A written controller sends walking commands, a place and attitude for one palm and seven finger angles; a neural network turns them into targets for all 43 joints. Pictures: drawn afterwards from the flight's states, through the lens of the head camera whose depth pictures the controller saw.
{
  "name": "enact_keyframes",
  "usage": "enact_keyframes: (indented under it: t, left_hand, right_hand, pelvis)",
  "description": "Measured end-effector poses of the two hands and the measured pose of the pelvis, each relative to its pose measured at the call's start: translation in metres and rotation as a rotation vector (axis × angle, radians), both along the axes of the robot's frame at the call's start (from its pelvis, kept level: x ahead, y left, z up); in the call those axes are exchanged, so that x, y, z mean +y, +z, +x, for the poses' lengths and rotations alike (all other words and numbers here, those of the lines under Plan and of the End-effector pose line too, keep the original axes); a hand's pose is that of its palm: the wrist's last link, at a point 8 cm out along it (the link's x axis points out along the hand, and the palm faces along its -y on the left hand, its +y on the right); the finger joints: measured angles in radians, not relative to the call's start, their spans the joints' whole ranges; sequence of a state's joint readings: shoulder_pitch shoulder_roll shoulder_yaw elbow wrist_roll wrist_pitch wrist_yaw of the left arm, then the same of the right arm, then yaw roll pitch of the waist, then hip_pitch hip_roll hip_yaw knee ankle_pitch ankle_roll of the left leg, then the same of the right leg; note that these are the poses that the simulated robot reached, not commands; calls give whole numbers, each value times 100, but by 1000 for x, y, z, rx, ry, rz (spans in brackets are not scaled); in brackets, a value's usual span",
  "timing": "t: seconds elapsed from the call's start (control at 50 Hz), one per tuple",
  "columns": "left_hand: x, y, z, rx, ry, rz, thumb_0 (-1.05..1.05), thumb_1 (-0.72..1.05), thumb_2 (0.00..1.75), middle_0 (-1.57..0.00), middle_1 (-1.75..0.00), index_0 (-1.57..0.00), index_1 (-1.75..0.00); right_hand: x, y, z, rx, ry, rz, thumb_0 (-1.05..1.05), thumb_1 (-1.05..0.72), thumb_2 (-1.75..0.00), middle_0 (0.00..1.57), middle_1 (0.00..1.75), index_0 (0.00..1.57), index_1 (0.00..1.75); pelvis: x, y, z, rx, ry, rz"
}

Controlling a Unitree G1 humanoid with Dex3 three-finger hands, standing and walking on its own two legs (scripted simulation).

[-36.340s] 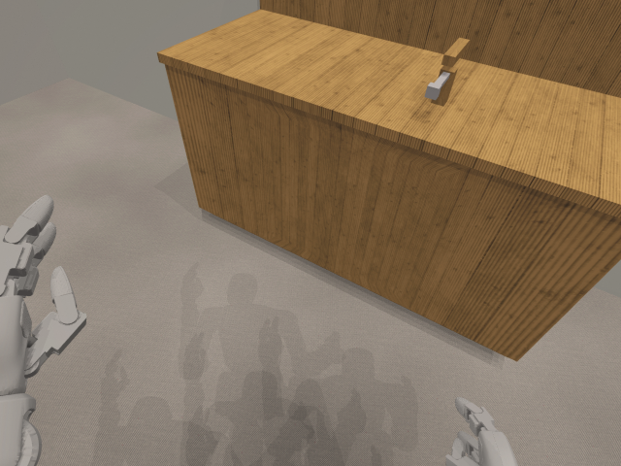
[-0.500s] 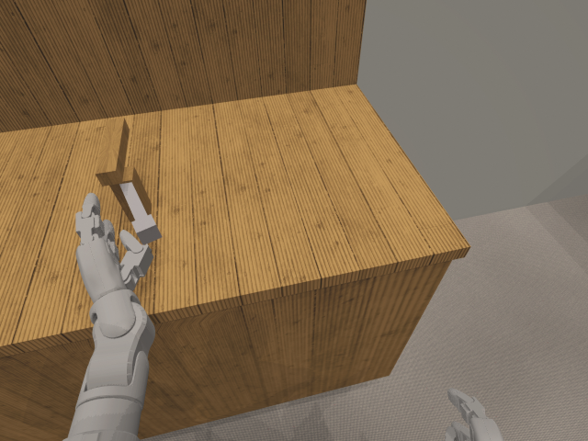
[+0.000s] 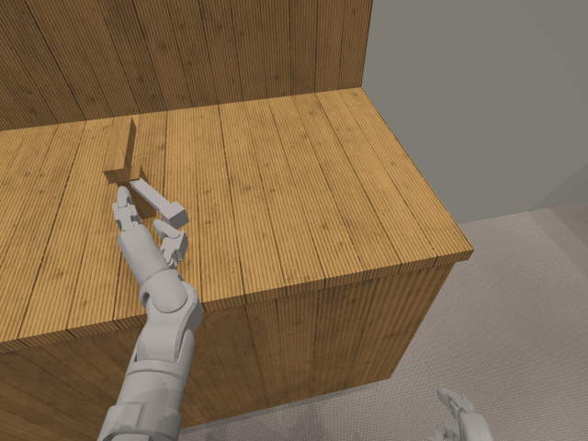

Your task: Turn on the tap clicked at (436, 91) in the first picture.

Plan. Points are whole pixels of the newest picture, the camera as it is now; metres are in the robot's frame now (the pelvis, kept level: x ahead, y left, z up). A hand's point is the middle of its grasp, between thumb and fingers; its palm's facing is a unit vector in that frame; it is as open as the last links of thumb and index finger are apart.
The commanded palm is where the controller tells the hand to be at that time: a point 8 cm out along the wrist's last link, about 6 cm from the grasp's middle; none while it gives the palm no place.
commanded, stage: push the lever round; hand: left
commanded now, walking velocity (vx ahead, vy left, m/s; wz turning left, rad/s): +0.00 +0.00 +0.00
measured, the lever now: (174, 216) +0.40 +0.21 +0.09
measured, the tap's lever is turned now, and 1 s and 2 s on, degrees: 34 64 80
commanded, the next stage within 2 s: lift the hand up off the lever in 1.54 s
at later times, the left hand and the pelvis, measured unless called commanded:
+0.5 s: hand (204, 223) +0.39 +0.16 +0.09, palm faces +0.72 -0.69 -0.08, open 7.7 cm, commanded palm +0.34 +0.18 +0.09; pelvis +0.00 -0.01 +0.00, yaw +0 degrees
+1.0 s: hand (219, 207) +0.43 +0.15 +0.09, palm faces +0.77 -0.63 -0.11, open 7.7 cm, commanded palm +0.37 +0.17 +0.09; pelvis +0.01 -0.01 -0.01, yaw +0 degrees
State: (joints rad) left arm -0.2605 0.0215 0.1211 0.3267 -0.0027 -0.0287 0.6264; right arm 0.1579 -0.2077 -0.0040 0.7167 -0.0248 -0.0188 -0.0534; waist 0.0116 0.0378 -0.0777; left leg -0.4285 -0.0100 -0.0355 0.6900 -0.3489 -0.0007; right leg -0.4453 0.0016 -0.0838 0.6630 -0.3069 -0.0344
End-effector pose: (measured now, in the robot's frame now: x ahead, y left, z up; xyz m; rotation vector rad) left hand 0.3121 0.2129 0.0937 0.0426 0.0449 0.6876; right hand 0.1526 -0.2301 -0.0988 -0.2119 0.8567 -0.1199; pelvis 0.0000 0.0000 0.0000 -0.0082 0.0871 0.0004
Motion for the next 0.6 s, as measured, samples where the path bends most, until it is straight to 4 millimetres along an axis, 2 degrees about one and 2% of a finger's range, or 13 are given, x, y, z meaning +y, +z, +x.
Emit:
enact_keyframes:
  t: [0.22,0.6]
  left_hand:
    - [-18,0,19,26,45,-3,0,92,92,-15,-15,-15,-15]
    - [-32,0,32,53,139,-10,-1,93,92,-15,-15,-15,-15]
  right_hand:
    - [-6,-6,-10,46,-17,3,1,-90,-90,20,30,20,30]
    - [-20,-12,-20,96,-28,0,1,-90,-90,20,30,20,30]
  pelvis:
    - [-4,-1,0,20,-4,2]
    - [-12,-2,1,37,-2,3]
